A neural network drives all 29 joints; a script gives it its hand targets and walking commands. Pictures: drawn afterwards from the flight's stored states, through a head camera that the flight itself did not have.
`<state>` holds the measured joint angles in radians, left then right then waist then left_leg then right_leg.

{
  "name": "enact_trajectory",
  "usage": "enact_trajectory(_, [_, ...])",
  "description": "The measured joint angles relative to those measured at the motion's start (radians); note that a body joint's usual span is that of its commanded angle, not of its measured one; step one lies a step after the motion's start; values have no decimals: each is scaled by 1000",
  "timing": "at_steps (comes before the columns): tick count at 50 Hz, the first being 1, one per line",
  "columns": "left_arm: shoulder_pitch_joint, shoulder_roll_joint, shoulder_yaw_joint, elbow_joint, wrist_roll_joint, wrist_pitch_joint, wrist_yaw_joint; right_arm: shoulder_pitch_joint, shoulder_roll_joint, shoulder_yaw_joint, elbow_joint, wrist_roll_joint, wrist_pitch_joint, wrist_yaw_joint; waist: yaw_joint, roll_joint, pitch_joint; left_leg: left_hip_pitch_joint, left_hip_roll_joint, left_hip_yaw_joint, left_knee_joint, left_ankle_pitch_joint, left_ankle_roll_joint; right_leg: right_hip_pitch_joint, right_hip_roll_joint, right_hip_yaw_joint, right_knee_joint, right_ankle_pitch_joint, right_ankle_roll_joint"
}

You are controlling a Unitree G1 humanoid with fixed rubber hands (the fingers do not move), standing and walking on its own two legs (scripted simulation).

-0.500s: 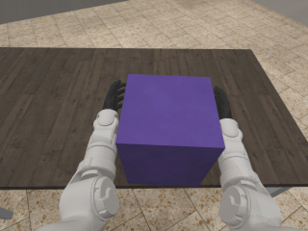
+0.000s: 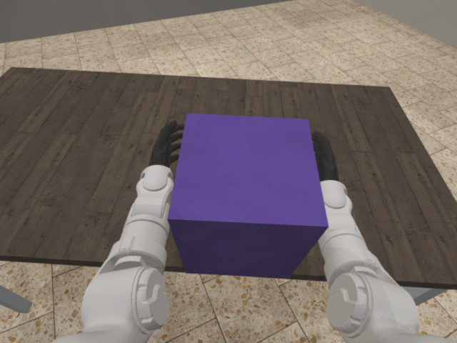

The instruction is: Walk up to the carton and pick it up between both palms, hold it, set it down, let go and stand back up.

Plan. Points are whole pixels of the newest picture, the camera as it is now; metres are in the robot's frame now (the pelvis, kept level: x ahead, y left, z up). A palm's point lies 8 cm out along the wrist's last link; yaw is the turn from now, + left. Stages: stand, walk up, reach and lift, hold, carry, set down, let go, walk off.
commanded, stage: reach and lift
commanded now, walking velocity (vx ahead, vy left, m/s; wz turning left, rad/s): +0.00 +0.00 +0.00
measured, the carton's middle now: (241, 202) +0.37 -0.01 +0.04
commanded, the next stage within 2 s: none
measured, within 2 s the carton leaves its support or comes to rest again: neither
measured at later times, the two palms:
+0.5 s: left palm (158, 154) +0.41 +0.14 +0.13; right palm (329, 170) +0.39 -0.16 +0.11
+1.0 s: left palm (145, 148) +0.38 +0.15 +0.17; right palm (336, 169) +0.36 -0.15 +0.15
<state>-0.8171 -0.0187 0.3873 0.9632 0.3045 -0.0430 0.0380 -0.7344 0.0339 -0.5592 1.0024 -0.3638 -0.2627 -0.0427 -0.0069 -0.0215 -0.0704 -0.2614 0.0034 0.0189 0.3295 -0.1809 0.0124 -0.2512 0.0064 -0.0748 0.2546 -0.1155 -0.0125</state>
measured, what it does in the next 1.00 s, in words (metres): stands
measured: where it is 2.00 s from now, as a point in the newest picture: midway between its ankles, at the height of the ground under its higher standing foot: outside the picture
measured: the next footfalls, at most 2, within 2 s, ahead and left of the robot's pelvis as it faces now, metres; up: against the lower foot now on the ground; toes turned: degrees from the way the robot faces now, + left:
none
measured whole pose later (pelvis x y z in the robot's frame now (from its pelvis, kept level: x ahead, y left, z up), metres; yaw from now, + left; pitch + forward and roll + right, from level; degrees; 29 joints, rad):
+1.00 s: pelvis -0.03 +0.01 +0.00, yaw +0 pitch -4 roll -1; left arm -0.82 0.01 0.26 0.67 0.25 0.42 0.06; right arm -0.75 -0.03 -0.25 0.92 0.03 0.03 -0.11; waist -0.04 -0.05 -0.02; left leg -0.09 -0.01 0.02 0.34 -0.18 0.03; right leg -0.07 0.00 -0.07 0.25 -0.11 0.00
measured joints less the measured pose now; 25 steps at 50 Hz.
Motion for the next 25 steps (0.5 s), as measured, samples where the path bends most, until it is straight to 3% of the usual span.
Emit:
enact_trajectory(9, [8, 14, -63, -39, -47, 61, 20, 4, -15, 73, 14, 77, 20, -27, -4, 2, 3, 22, -2, -6, 0, -3, 2, 33, -1, -6, -19, 5, 4])
enact_trajectory(25, [16, 16, -116, -162, -56, 227, 33, 8, -47, 207, -27, 233, 124, -46, -17, -18, 26, 83, 3, 2, 6, -10, 3, 98, 4, 2, -28, 10, 6])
